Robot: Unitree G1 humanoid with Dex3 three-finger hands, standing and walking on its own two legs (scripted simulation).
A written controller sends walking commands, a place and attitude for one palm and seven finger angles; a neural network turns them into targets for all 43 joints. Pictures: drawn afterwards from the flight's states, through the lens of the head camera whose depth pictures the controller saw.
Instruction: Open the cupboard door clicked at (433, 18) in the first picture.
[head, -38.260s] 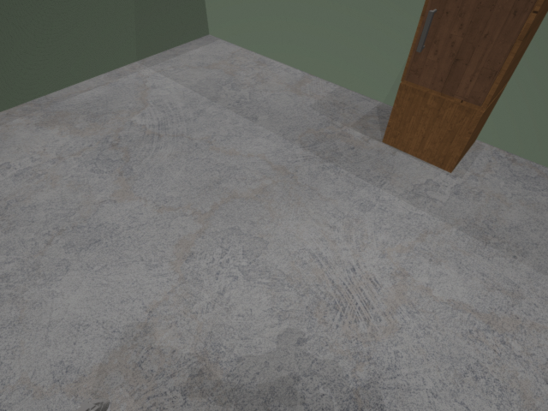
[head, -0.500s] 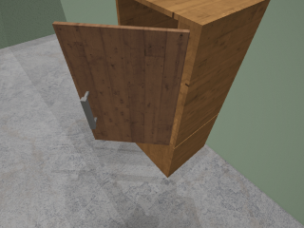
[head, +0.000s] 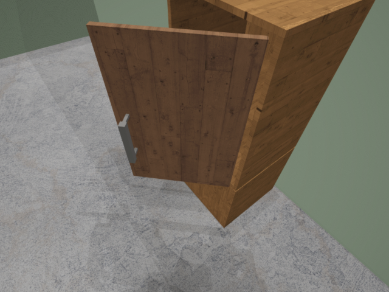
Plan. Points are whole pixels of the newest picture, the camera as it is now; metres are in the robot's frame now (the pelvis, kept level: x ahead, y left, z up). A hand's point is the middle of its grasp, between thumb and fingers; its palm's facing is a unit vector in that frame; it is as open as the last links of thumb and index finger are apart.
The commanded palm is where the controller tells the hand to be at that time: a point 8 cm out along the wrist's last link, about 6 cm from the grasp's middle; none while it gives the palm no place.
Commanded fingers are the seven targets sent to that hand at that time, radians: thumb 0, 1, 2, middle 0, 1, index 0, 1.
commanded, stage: shuffle to correct the standing spot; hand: left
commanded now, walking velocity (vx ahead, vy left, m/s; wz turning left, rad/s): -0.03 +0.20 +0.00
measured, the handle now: (129, 139) +0.54 +0.26 -0.08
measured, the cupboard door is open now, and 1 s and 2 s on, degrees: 45 45 45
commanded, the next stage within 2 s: come to a stop and stand still in 0.02 s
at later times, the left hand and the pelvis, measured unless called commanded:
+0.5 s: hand out of the picture +0.01 +0.23 -0.17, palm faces -0.02 -0.98 -0.20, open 7.3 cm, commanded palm none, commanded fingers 0.00 0.90 0.90 -0.20 -0.30 -0.20 -0.30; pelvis -0.02 +0.05 +0.00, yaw -2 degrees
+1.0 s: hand out of the picture -0.01 +0.21 -0.18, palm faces +0.01 -0.99 -0.16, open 7.4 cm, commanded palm none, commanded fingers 0.00 0.90 0.90 -0.20 -0.30 -0.20 -0.30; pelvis -0.01 +0.06 +0.00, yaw +0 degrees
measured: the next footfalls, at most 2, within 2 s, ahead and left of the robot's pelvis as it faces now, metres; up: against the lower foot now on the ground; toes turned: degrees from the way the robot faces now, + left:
right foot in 0.40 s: +0.02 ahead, -0.03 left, +0.00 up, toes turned +1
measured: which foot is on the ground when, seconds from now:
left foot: down 0.00-1.00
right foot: down 0.00-0.08, up 0.10-0.38, down 0.40-1.00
